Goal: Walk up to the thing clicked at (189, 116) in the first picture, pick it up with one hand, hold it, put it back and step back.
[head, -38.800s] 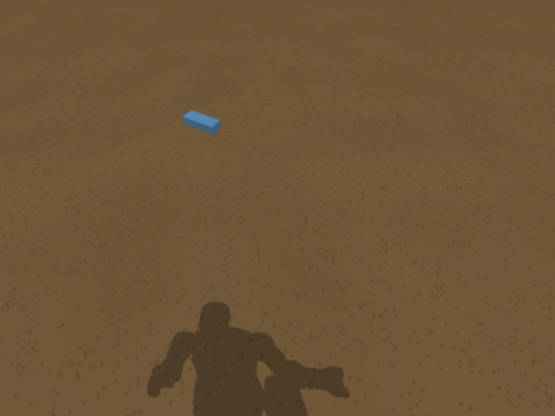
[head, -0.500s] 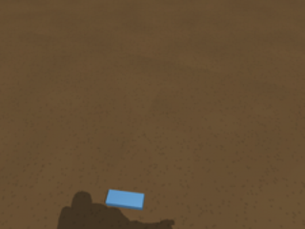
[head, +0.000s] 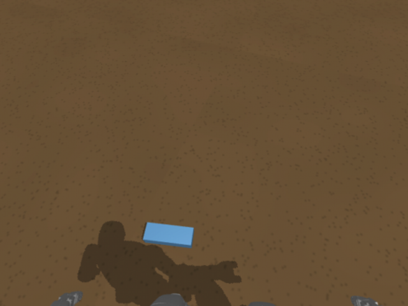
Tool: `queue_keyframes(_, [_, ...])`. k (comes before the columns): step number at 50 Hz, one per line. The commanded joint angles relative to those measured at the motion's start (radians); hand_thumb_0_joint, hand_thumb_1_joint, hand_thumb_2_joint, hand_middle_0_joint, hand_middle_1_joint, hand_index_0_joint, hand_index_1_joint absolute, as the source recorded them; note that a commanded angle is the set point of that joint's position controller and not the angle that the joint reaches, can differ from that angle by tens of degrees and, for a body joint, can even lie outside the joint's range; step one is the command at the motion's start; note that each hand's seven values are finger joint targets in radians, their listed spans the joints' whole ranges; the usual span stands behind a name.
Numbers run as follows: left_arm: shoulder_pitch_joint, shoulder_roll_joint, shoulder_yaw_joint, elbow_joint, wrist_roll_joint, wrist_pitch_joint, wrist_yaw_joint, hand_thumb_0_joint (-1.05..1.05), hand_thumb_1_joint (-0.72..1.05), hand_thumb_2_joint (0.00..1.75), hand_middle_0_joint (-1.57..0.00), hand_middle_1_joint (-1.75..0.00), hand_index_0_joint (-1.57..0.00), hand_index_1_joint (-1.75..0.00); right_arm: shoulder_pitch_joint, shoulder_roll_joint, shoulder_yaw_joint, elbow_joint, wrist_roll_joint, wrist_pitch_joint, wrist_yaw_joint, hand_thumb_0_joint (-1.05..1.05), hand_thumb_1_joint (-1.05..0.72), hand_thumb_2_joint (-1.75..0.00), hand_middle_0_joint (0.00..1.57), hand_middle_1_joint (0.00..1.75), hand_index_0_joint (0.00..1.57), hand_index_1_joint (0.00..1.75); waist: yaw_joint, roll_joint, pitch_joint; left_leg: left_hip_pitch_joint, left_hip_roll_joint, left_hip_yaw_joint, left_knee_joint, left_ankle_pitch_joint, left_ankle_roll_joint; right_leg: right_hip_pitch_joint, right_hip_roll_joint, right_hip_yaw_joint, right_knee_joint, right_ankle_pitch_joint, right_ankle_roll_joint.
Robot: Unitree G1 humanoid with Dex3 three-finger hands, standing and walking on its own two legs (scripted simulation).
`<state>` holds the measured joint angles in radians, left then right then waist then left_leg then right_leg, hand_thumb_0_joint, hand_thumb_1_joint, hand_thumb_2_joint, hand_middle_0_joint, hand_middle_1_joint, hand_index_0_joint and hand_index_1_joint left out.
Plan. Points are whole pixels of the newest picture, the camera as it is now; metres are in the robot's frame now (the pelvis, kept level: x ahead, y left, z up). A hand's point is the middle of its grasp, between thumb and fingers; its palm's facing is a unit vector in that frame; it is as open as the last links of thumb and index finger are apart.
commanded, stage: step back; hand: left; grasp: from above
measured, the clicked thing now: (169, 235) +0.45 +0.19 -0.74
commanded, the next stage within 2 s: none
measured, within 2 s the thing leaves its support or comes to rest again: neither
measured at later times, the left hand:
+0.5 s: hand out of the picture +0.04 +0.29 -0.17, palm faces -0.11 -0.92 -0.38, open 7.4 cm
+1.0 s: hand out of the picture -0.07 +0.29 -0.16, palm faces -0.01 -0.93 -0.37, open 7.4 cm
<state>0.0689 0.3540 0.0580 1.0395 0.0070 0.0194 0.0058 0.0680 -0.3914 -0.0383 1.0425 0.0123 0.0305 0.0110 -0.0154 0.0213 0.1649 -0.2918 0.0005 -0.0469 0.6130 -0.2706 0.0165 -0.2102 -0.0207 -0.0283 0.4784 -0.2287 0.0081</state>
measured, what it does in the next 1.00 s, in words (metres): walks backwards: right foot, then left foot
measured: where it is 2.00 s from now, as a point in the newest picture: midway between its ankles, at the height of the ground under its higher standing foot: outside the picture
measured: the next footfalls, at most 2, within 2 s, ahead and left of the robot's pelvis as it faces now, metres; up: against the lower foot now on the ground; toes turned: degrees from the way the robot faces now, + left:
right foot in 0.56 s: -0.08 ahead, -0.09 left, +0.00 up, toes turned -2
left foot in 0.96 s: -0.18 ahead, +0.16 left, +0.00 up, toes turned -3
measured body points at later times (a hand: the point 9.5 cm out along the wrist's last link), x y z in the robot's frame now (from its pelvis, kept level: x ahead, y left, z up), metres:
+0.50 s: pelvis -0.08 +0.04 -0.01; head -0.01 +0.04 +0.43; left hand +0.05 +0.34 -0.14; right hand +0.01 -0.27 -0.13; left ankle -0.02 +0.12 -0.74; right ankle -0.11 -0.09 -0.71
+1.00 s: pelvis -0.22 +0.04 -0.02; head -0.15 +0.05 +0.42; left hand -0.07 +0.34 -0.13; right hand -0.13 -0.28 -0.13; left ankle -0.22 +0.16 -0.74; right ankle -0.12 -0.09 -0.74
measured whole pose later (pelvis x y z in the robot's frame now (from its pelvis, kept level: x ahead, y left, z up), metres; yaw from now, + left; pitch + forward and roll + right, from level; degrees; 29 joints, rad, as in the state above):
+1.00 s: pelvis -0.22 +0.04 -0.02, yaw +0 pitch -3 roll +2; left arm 0.09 0.38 0.07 0.77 0.02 0.06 0.01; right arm 0.16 -0.37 -0.04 0.90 -0.02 0.03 -0.02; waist 0.01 -0.07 0.22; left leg -0.23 -0.06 -0.02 0.64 -0.34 0.01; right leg -0.42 -0.06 0.02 0.70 -0.23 -0.01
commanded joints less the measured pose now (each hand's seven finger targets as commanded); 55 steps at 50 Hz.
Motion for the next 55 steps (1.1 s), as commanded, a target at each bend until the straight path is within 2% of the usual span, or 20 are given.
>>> queue_keyframes(1, [-0.105, 0.290, 0.063, -0.159, 0.018, -0.009, 0.019, 0.00, 0.90, 0.90, -0.20, -0.30, -0.20, -0.30, 0.125, -0.175, -0.055, -0.073, -0.010, 0.010, 0.000, 0.00, -0.90, -0.90, 0.20, 0.30, 0.20, 0.30, -0.035, -0.222, -0.227, 0.078, -0.019, -0.010, 0.189, -0.190, 0.032, -0.058, -0.320, 0.229, -0.059, 0.374, -0.236])
queue_keyframes(4, [-0.098, 0.244, 0.052, -0.181, 0.003, 0.007, 0.018, 0.00, 0.90, 0.90, -0.20, -0.30, -0.20, -0.30, 0.122, -0.196, -0.064, -0.089, -0.015, -0.004, -0.005, 0.00, -0.90, -0.90, 0.20, 0.30, 0.20, 0.30, -0.028, -0.076, -0.201, 0.051, 0.070, -0.064, -0.093, 0.319, 0.049, -0.031, -0.141, 0.091, 0.153, 0.261, -0.115])
queue_keyframes(5, [-0.087, 0.205, 0.041, -0.193, -0.010, 0.014, 0.020, 0.00, 0.90, 0.90, -0.20, -0.30, -0.20, -0.30, 0.095, -0.251, -0.078, -0.110, -0.027, -0.011, -0.010, 0.00, -0.90, -0.90, 0.20, 0.30, 0.20, 0.30, -0.021, 0.078, -0.191, 0.070, 0.176, -0.218, -0.187, 0.548, 0.089, -0.085, 0.009, 0.044, 0.301, 0.114, -0.056])
queue_keyframes(6, [-0.067, 0.177, 0.041, -0.195, -0.011, 0.022, 0.025, 0.00, 0.90, 0.90, -0.20, -0.30, -0.20, -0.30, 0.114, -0.286, -0.082, -0.110, -0.034, -0.017, -0.013, 0.00, -0.90, -0.90, 0.20, 0.30, 0.20, 0.30, -0.021, 0.163, -0.190, 0.183, 0.267, -0.368, -0.224, 0.693, 0.154, -0.233, 0.128, 0.084, 0.421, -0.305, -0.049])
queue_keyframes(8, [-0.006, 0.172, 0.035, -0.189, -0.004, 0.031, 0.040, 0.00, 0.90, 0.90, -0.20, -0.30, -0.20, -0.30, 0.109, -0.305, -0.087, -0.133, -0.040, -0.025, -0.023, 0.00, -0.90, -0.90, 0.20, 0.30, 0.20, 0.30, -0.017, 0.142, -0.212, 0.185, 0.323, -0.386, -0.197, 0.797, 0.190, -0.265, 0.125, 0.206, 0.597, -0.435, -0.045])
queue_keyframes(12, [0.045, 0.210, 0.046, -0.173, -0.015, 0.036, 0.038, 0.00, 0.90, 0.90, -0.20, -0.30, -0.20, -0.30, 0.011, -0.225, -0.072, -0.190, -0.043, -0.025, -0.042, 0.00, -0.90, -0.90, 0.20, 0.30, 0.20, 0.30, 0.037, 0.127, -0.217, 0.209, 0.207, -0.191, -0.149, 0.650, 0.145, -0.279, 0.115, 0.230, 0.689, -0.273, -0.037])
queue_keyframes(20, [0.035, 0.203, 0.057, -0.229, 0.005, 0.015, 0.029, 0.00, 0.90, 0.90, -0.20, -0.30, -0.20, -0.30, 0.123, -0.219, -0.082, -0.217, -0.035, -0.021, -0.049, 0.00, -0.90, -0.90, 0.20, 0.30, 0.20, 0.30, -0.039, 0.099, -0.214, 0.324, 0.261, -0.212, -0.122, 0.597, 0.234, -0.262, 0.073, 0.156, 0.431, -0.284, 0.011])
queue_keyframes(25, [0.137, 0.203, 0.067, -0.198, 0.016, 0.008, 0.013, 0.00, 0.90, 0.90, -0.20, -0.30, -0.20, -0.30, 0.045, -0.248, -0.084, -0.253, -0.032, -0.013, -0.038, 0.00, -0.90, -0.90, 0.20, 0.30, 0.20, 0.30, 0.004, 0.113, -0.216, 0.123, 0.259, -0.205, -0.152, 0.297, 0.200, -0.063, 0.043, 0.070, 0.216, -0.200, -0.022])
queue_keyframes(28, [0.228, 0.214, 0.079, -0.171, 0.026, -0.003, 0.010, 0.00, 0.90, 0.90, -0.20, -0.30, -0.20, -0.30, -0.002, -0.216, -0.071, -0.255, -0.014, -0.005, -0.031, 0.00, -0.90, -0.90, 0.20, 0.30, 0.20, 0.30, 0.053, 0.023, -0.245, -0.017, 0.173, -0.128, -0.035, 0.143, 0.093, 0.094, -0.019, 0.144, -0.049, 0.011, -0.075])
queue_keyframes(29, [0.199, 0.274, 0.090, -0.194, 0.035, -0.010, 0.010, 0.00, 0.90, 0.90, -0.20, -0.30, -0.20, -0.30, -0.006, -0.191, -0.062, -0.267, -0.007, -0.005, -0.029, 0.00, -0.90, -0.90, 0.20, 0.30, 0.20, 0.30, 0.043, -0.142, -0.212, -0.143, 0.045, -0.056, 0.108, -0.007, 0.032, 0.086, -0.158, 0.375, -0.104, 0.062, -0.140])
queue_keyframes(30, [0.130, 0.346, 0.106, -0.228, 0.026, -0.007, 0.007, 0.00, 0.90, 0.90, -0.20, -0.30, -0.20, -0.30, -0.015, -0.165, -0.060, -0.267, -0.007, -0.002, -0.035, 0.00, -0.90, -0.90, 0.20, 0.30, 0.20, 0.30, 0.061, -0.288, -0.146, -0.187, -0.113, 0.014, 0.333, -0.300, -0.014, -0.043, -0.331, 0.548, -0.189, 0.097, -0.288])
queue_keyframes(31, [0.062, 0.368, 0.107, -0.270, 0.039, -0.011, 0.011, 0.00, 0.90, 0.90, -0.20, -0.30, -0.20, -0.30, 0.010, -0.192, -0.073, -0.248, -0.017, 0.006, -0.043, 0.00, -0.90, -0.90, 0.20, 0.30, 0.20, 0.30, 0.054, -0.272, -0.095, -0.125, -0.099, -0.090, 0.524, -0.364, -0.028, -0.209, -0.400, 0.627, -0.200, 0.115, -0.350])
queue_keyframes(35, [-0.027, 0.234, 0.086, -0.307, 0.027, -0.014, 0.022, 0.00, 0.90, 0.90, -0.20, -0.30, -0.20, -0.30, 0.116, -0.172, -0.055, -0.196, -0.003, -0.003, -0.038, 0.00, -0.90, -0.90, 0.20, 0.30, 0.20, 0.30, -0.018, -0.147, -0.126, -0.181, -0.147, -0.126, 0.577, -0.205, -0.021, -0.055, -0.171, 0.248, -0.089, 0.342, -0.195])
queue_keyframes(41, [0.115, 0.219, 0.084, -0.317, 0.030, -0.003, 0.033, 0.00, 0.90, 0.90, -0.20, -0.30, -0.20, -0.30, 0.095, -0.167, -0.041, -0.236, -0.014, -0.017, -0.050, 0.00, -0.90, -0.90, 0.20, 0.30, 0.20, 0.30, 0.073, -0.183, -0.224, -0.235, -0.064, -0.069, 0.308, -0.266, -0.050, 0.257, -0.228, 0.269, 0.007, 0.473, -0.242])
queue_keyframes(47, [0.059, 0.261, 0.080, -0.347, 0.009, 0.026, 0.017, 0.00, 0.90, 0.90, -0.20, -0.30, -0.20, -0.30, 0.226, -0.173, -0.062, -0.186, -0.031, -0.025, -0.039, 0.00, -0.90, -0.90, 0.20, 0.30, 0.20, 0.30, 0.003, -0.171, -0.265, 0.089, -0.035, 0.055, -0.190, 0.076, -0.007, 0.067, -0.168, 0.198, 0.124, 0.322, -0.150])
queue_keyframes(48, [0.055, 0.233, 0.070, -0.359, 0.007, 0.030, 0.014, 0.00, 0.90, 0.90, -0.20, -0.30, -0.20, -0.30, 0.216, -0.210, -0.076, -0.193, -0.044, -0.027, -0.039, 0.00, -0.90, -0.90, 0.20, 0.30, 0.20, 0.30, 0.000, -0.101, -0.251, 0.123, 0.039, -0.060, -0.208, 0.106, 0.022, -0.041, -0.130, 0.192, 0.150, 0.181, -0.105])
queue_keyframes(49, [0.049, 0.197, 0.063, -0.372, 0.001, 0.029, 0.012, 0.00, 0.90, 0.90, -0.20, -0.30, -0.20, -0.30, 0.203, -0.290, -0.092, -0.208, -0.059, -0.029, -0.037, 0.00, -0.90, -0.90, 0.20, 0.30, 0.20, 0.30, -0.002, 0.106, -0.242, 0.150, 0.234, -0.317, -0.245, 0.218, 0.099, -0.193, -0.007, 0.126, 0.301, -0.067, -0.056])
queue_keyframes(50, [-0.016, 0.226, 0.081, -0.370, 0.001, 0.029, 0.022, 0.00, 0.90, 0.90, -0.20, -0.30, -0.20, -0.30, 0.128, -0.376, -0.105, -0.227, -0.050, -0.023, -0.027, 0.00, -0.90, -0.90, 0.20, 0.30, 0.20, 0.30, -0.040, 0.259, -0.184, -0.034, 0.380, -0.479, -0.331, 0.216, 0.253, -0.197, 0.118, 0.100, 0.522, -0.396, -0.028])
queue_keyframes(51, [-0.021, 0.241, 0.089, -0.361, 0.019, 0.030, 0.029, 0.00, 0.90, 0.90, -0.20, -0.30, -0.20, -0.30, 0.073, -0.379, -0.109, -0.243, -0.057, -0.029, -0.033, 0.00, -0.90, -0.90, 0.20, 0.30, 0.20, 0.30, -0.038, 0.233, -0.130, -0.141, 0.432, -0.548, -0.353, 0.174, 0.316, -0.181, 0.102, 0.213, 0.695, -0.428, -0.023])
queue_keyframes(55, [0.135, 0.218, 0.090, -0.290, -0.003, 0.029, 0.012, 0.00, 0.90, 0.90, -0.20, -0.30, -0.20, -0.30, -0.005, -0.217, -0.064, -0.267, -0.051, -0.036, -0.042, 0.00, -0.90, -0.90, 0.20, 0.30, 0.20, 0.30, 0.064, 0.079, -0.129, 0.031, 0.213, -0.168, -0.217, 0.364, 0.175, -0.289, 0.137, 0.220, 0.792, -0.248, -0.031])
